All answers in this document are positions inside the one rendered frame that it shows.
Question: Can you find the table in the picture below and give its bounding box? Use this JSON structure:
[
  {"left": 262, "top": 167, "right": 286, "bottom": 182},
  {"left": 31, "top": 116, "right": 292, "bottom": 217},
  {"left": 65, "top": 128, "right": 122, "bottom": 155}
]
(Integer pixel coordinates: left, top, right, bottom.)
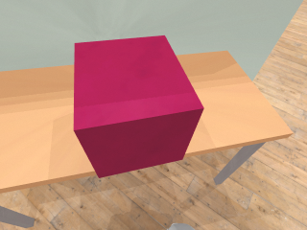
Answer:
[{"left": 0, "top": 50, "right": 293, "bottom": 228}]

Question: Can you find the carton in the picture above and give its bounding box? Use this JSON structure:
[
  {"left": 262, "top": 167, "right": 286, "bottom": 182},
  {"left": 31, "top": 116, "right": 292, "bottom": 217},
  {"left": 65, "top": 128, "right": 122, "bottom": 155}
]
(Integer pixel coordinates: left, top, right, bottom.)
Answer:
[{"left": 73, "top": 35, "right": 204, "bottom": 178}]

